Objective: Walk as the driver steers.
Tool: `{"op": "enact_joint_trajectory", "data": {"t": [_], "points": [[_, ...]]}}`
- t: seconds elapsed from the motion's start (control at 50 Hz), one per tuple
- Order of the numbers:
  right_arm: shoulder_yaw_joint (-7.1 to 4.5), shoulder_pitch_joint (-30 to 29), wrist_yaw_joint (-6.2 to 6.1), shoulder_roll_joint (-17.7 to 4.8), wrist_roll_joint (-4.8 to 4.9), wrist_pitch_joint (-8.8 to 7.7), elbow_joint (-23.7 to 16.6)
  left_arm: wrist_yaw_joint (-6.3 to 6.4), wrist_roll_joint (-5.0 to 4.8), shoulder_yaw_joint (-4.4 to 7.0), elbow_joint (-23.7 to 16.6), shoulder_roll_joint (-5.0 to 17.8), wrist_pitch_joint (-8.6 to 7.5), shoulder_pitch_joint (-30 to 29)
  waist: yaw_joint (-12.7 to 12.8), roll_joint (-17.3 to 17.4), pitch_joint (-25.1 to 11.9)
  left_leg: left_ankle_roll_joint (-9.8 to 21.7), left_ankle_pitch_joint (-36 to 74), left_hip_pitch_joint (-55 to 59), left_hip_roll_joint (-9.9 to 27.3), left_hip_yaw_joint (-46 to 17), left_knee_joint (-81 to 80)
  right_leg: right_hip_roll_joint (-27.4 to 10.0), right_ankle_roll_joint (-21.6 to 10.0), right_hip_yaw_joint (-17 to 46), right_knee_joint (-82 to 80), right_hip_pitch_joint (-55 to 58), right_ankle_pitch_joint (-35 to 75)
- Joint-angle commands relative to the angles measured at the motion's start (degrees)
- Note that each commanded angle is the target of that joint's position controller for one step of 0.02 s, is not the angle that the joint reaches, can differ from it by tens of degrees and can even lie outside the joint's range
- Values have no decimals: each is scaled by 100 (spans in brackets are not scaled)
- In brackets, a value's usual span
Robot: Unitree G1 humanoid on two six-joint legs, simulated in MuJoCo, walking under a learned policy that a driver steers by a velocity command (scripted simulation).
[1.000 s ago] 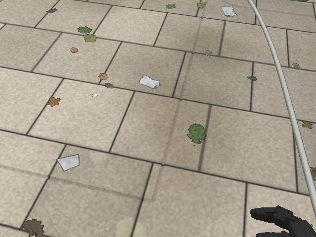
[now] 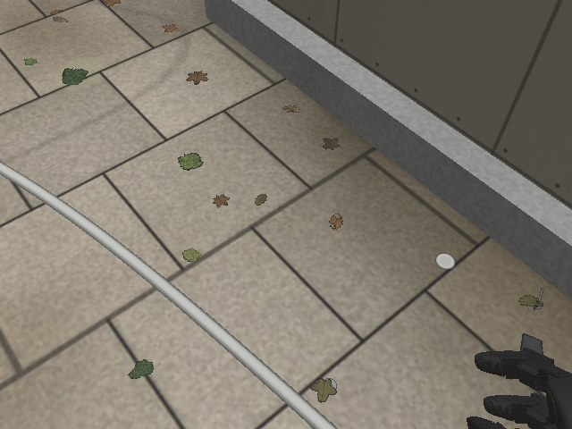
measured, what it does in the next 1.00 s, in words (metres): walks ahead, turning left: left foot, then right foot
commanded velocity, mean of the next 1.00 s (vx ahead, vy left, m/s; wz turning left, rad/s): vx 1.00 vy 0.00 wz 0.45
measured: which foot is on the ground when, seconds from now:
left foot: up 0.00-0.06, down 0.08-0.44, up 0.46-0.86, down 0.88-1.00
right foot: down 0.00-0.10, up 0.12-0.44, down 0.46-0.88, up 0.90-1.00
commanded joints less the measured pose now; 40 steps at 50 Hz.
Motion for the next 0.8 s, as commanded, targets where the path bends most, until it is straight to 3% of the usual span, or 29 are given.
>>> {"op": "enact_joint_trajectory", "data": {"t": [0.02, 0.04, 0.06, 0.08, 0.1, 0.12, 0.14, 0.16, 0.18, 0.22, 0.26, 0.28, 0.32, 0.36, 0.4, 0.42, 0.44, 0.46, 0.48, 0.5, 0.52, 0.54, 0.58, 0.62, 0.64, 0.7, 0.74, 0.76, 0.8], "points": [[-218, 153, -47, -713, 63, -53, -225, 35, -28, 273, -453, 1024, -110, -503, -458, -124, -136, 137, 248, 2455, -571, 366, -680, -1134, -300, 1125, -38, -1460, 3685], [-322, 672, -109, -952, 63, -72, -71, 44, 6, 302, -439, 1173, -94, -517, -708, -73, -529, 196, -311, 3015, -760, 391, -691, -1098, -156, 1091, 735, -1172, 4497], [-435, 1719, -181, -1136, 44, -98, 189, 33, 49, 310, -392, 1331, -105, -659, -1356, 29, -1073, 293, -604, 3937, -809, 666, -722, -1058, -35, 780, 1940, -1129, 5038], [-558, 2925, -294, -1373, -41, -136, 501, 28, 105, 208, -401, 1001, -181, -799, -1911, 130, -1566, 465, -1213, 5176, -360, 394, -513, -890, 81, 473, 3566, -1817, 4520], [-680, 3631, -347, -1839, -238, -178, 678, 46, 23, -24, -611, 120, -269, -681, -1869, 1579, -2078, 925, -3436, 6254, 1049, -2038, -1176, -224, 256, -18, 5688, -3269, 866], [-730, 2976, -225, -1946, -163, -172, 732, 5, -32, -155, -713, 3, -295, -53, -1114, 2715, -2204, 1480, -3915, 6178, 1656, -5014, -2467, -40, 288, -214, 6303, -4307, -535], [-644, 2187, -142, -1268, -77, -146, 565, 43, 135, -151, -574, 292, -203, -500, -1024, 1475, -1185, 1643, -4235, 5433, 1458, -4524, -2406, -621, 216, -366, 6452, -4732, -75], [-589, 2053, -90, -940, 0, -147, 632, -22, 246, -154, -649, 391, -178, -1066, -1073, 496, -688, 1675, -3591, 4667, 1181, -3580, -2340, -816, 284, -448, 6177, -4624, 225], [-560, 2080, -63, -847, -13, -156, 776, -73, 317, -170, -795, 363, -174, -1488, -1015, 176, -418, 1593, -2896, 4132, 903, -2968, -2353, -955, 330, -507, 5773, -4492, 211], [-478, 2351, -35, -704, 40, -215, 1142, -145, 438, -262, -1086, 151, -113, -1802, -755, 487, -81, 1603, -2001, 3533, 573, -2407, -2465, -1233, 490, -697, 5184, -4492, -106], [-490, 2512, -48, -742, 127, -267, 1284, -171, 467, -365, -1383, 63, -94, -2158, -651, 535, 117, 1685, -1419, 3217, 457, -2152, -2725, -1437, 691, -849, 4445, -4615, -124], [-515, 2415, -72, -804, 118, -275, 1257, -203, 425, -418, -1549, 75, -114, -2414, -612, 511, 177, 1682, -1215, 2874, 368, -1923, -2929, -1500, 784, -944, 3839, -4393, 239], [-622, 2007, -62, -1040, 115, -267, 1132, -319, 277, -536, -1672, -21, -157, -2656, -475, 537, 179, 1474, -968, 1706, -43, -1213, -3235, -1348, 908, -1212, 2339, -2788, 1126], [-719, 2046, 28, -1333, 184, -295, 1095, -318, 180, -473, -1544, 123, -136, -2471, -414, 526, 33, 1438, -394, 1296, 121, -1222, -3429, -1110, 929, -1442, 2050, -1487, 1640], [-718, 2235, 55, -1326, 215, -306, 1155, -158, 176, -321, -1393, 424, -121, -2215, -289, 290, -91, 1224, 560, 1785, 132, -1111, -2686, -1074, 902, -1389, 1565, -1042, 1462], [-723, 2359, 56, -1343, 214, -296, 1213, -55, 231, -232, -1195, 549, -137, -1671, -56, 84, -480, 1093, 1378, 1962, -119, -883, -1622, -944, 843, -1462, 1353, -391, 1218], [-715, 2357, 65, -1302, 230, -305, 1219, 60, 314, -130, -1009, 706, -171, -856, 360, -23, -1033, 956, 1358, 1499, -451, -663, -151, -1199, 755, -1318, 1393, 733, 910], [-584, 2272, 40, -795, 221, -344, 1074, 198, 446, 16, -954, 1131, -206, 239, 778, -755, -1816, 848, -566, 676, -817, -324, 1854, -2659, 564, 278, 974, 1816, -1281], [-442, 2726, 13, -247, 390, -278, 815, 253, 501, 64, -1027, 1492, -152, 75, 248, -1648, -2115, 852, -2663, -346, -1063, -83, 3322, -3904, 242, 3086, -408, 1872, -3262], [-480, 2452, -3, -577, 283, -164, 816, 267, 418, 52, -1035, 1134, -121, -515, -1, -1231, -1425, 892, -2075, -866, -751, -34, 3887, -3753, 0, 3421, -691, 1196, -3365], [-491, 1990, 41, -690, 120, -96, 779, 235, 364, -38, -1037, 682, -179, -858, -113, -629, -811, 893, -1726, -983, -487, 79, 3761, -3512, -20, 2439, -631, 661, -2662], [-484, 1800, 111, -649, 66, -44, 811, 190, 317, -79, -946, 450, -231, -994, -228, -385, -456, 840, -1535, -811, -284, 75, 3484, -3222, 28, 1526, -642, 168, -1538], [-457, 1653, 233, -477, -19, 106, 755, 191, 232, -124, -720, 259, -324, -972, -464, -599, -83, 717, -1426, -609, -47, 52, 3089, -2870, 221, 357, -864, -360, -243], [-423, 1224, 293, -321, -50, 238, 548, 154, 113, -148, -455, 105, -428, -758, -513, -403, 70, 689, -1180, -892, 19, 136, 2985, -2727, 347, -451, -998, -259, 954], [-391, 1076, 324, -269, -72, 280, 405, 125, 101, -150, -380, 44, -481, -621, -561, -428, 42, 704, -1038, -1023, 36, 178, 2905, -2830, 298, -705, -923, -139, 1759], [-309, 283, 440, -280, -28, 267, 49, 92, 130, -154, -215, 10, -532, -823, -665, -412, 201, 785, -101, -642, -39, 509, 1842, -2439, 532, -1936, -1192, -466, 2559], [-241, -258, 538, -296, -19, 258, -118, 107, 136, -132, -81, 159, -537, -687, -577, -260, 466, 956, 394, 43, -270, 1084, 853, -2254, 692, -2532, -1516, -725, 3008], [-213, -391, 552, -282, -14, 251, -144, 108, 136, -127, -22, 251, -531, -577, -588, -197, 536, 1077, 504, 456, -458, 1343, 483, -2217, 755, -2756, -1468, -729, 3867], [-238, -270, 523, -424, -38, 225, -51, 164, 142, -62, 28, 588, -441, -257, -770, -329, 196, 1291, 302, 1077, -931, 1681, 261, -2323, 857, -2888, -776, -134, 6604]]}}
Keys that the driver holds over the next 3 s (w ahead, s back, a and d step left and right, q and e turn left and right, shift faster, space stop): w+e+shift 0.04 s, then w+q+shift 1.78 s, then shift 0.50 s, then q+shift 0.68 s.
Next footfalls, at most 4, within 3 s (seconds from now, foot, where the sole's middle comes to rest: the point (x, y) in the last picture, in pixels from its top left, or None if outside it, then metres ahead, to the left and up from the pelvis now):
0.08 left None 0.28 0.18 -0.77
0.46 right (367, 378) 0.58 -0.10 -0.77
0.88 left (267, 229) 0.98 0.19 -0.77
1.28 right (265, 121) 1.43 0.25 -0.77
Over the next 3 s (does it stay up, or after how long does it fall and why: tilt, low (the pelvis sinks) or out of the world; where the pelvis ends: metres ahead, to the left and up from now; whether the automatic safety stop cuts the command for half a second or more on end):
stays up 1.61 1.01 0.01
